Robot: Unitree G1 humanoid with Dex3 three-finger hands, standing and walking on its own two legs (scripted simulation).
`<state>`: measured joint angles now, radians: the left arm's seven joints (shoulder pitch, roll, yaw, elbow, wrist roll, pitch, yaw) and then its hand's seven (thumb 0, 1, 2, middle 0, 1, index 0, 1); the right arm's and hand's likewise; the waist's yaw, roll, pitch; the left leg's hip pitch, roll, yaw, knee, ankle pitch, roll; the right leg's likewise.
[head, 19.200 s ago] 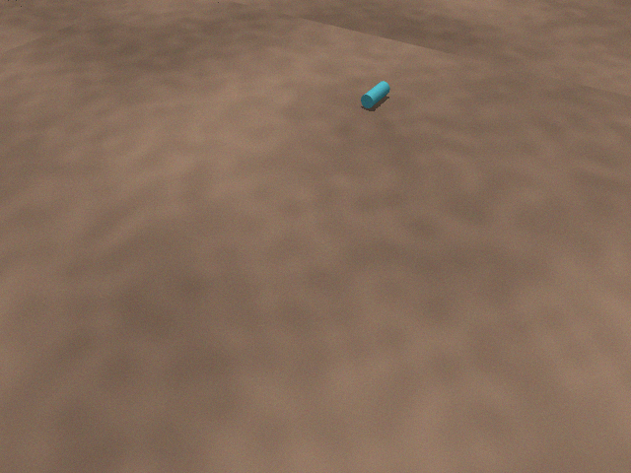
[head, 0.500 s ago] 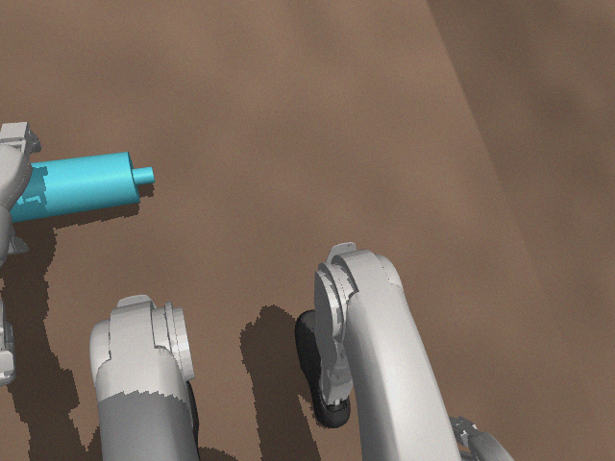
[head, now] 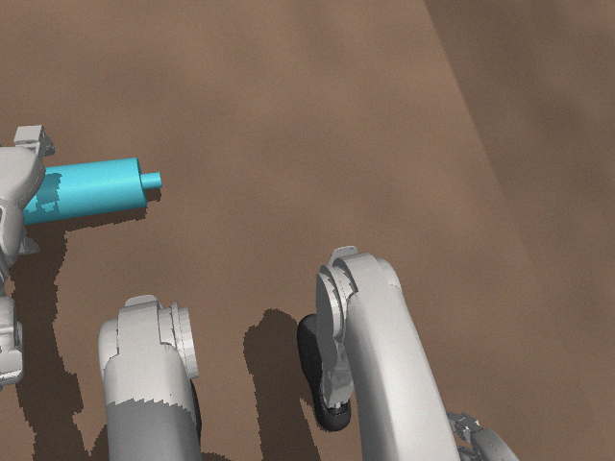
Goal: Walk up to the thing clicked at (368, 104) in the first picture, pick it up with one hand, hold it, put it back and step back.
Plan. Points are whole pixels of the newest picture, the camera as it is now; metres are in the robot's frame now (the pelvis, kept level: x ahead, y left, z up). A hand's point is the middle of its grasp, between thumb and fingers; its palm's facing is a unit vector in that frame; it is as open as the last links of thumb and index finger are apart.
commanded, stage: rise first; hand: left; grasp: from above
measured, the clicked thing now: (86, 189) +0.52 +0.22 -0.30
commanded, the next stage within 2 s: approach in 0.32 s
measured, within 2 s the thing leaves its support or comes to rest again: neither
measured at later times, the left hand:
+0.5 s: hand (19, 203) +0.46 +0.27 -0.18, palm faces -0.45 -0.04 -0.89, open 13.9 cm
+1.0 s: hand (63, 173) +0.50 +0.22 -0.18, palm faces -0.43 -0.03 -0.90, open 13.9 cm
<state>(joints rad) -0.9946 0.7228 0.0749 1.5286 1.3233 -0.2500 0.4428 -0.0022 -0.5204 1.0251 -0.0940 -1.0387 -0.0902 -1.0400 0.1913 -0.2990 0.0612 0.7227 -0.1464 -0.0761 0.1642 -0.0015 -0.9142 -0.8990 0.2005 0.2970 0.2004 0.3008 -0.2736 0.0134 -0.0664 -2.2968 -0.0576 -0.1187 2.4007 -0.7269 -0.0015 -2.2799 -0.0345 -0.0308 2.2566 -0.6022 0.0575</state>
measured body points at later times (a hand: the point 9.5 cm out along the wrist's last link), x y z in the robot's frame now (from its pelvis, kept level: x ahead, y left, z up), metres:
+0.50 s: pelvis +0.00 +0.00 +0.00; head +0.24 +0.07 +0.37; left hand +0.48 +0.27 -0.12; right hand +0.03 -0.27 -0.10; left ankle +0.07 +0.12 -0.30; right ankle +0.12 -0.14 -0.30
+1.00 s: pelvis +0.00 +0.00 +0.00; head +0.25 +0.05 +0.37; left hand +0.52 +0.22 -0.13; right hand +0.00 -0.27 -0.09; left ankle +0.07 +0.12 -0.30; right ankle +0.12 -0.14 -0.30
